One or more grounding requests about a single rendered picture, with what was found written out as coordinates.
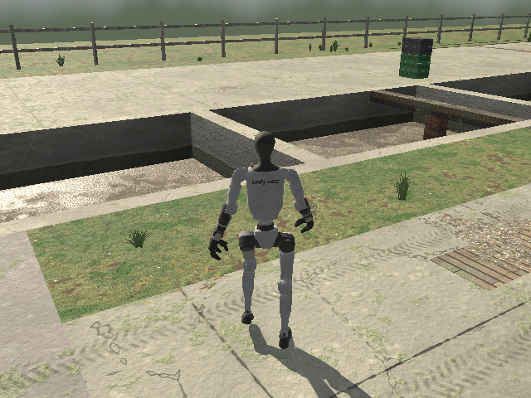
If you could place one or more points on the right robot forearm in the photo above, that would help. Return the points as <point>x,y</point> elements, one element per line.
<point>306,213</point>

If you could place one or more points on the robot right thigh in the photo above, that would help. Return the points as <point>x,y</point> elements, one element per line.
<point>286,243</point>

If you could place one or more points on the robot left shin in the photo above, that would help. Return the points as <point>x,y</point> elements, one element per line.
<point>248,286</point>

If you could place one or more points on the left robot upper arm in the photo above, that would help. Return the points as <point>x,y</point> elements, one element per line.
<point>237,177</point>

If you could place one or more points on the left robot hand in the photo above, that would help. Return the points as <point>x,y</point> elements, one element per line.
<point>213,247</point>

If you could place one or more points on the right robot hand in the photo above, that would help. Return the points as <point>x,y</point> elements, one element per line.
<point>309,226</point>

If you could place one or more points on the left robot forearm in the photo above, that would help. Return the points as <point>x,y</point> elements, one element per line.
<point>222,224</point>

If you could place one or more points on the right robot upper arm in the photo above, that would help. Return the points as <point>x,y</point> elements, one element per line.
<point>295,187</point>

